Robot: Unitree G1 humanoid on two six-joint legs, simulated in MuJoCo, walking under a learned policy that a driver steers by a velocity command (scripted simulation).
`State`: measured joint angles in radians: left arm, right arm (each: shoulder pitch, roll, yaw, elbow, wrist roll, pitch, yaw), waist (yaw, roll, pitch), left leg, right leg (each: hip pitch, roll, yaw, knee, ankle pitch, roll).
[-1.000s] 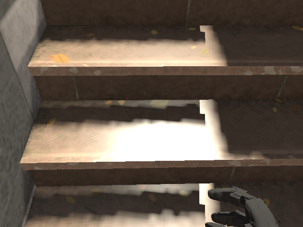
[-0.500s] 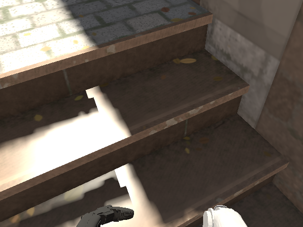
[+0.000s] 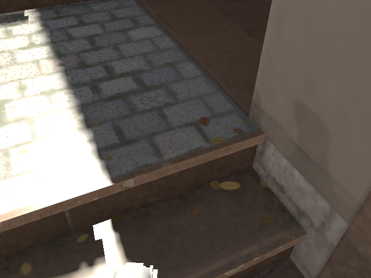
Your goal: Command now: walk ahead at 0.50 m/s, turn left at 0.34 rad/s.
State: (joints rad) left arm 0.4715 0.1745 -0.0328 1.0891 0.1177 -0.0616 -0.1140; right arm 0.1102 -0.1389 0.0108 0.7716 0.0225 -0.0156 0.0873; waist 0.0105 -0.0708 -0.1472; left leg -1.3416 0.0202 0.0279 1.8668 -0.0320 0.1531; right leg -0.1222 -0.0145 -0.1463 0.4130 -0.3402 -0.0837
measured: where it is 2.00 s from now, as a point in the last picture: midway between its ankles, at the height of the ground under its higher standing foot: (122, 129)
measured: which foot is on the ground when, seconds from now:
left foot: up 0.00-0.04, down 0.06-0.60, up 0.62-1.00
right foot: down 0.00-0.10, up 0.12-0.56, down 0.58-1.00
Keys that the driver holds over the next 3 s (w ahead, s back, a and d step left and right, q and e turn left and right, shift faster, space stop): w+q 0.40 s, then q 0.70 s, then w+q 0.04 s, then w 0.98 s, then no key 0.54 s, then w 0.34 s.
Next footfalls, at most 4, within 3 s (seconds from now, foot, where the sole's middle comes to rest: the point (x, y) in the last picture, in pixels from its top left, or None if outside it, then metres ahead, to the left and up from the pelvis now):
0.06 left None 0.16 0.11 -0.60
0.58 right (214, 232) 0.59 -0.06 -0.43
1.12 left None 0.44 0.16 -0.43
1.62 right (176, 131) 0.84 0.06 -0.25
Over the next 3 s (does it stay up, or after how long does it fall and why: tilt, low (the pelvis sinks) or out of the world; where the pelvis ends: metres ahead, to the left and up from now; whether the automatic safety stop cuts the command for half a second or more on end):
stays up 1.11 0.49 0.51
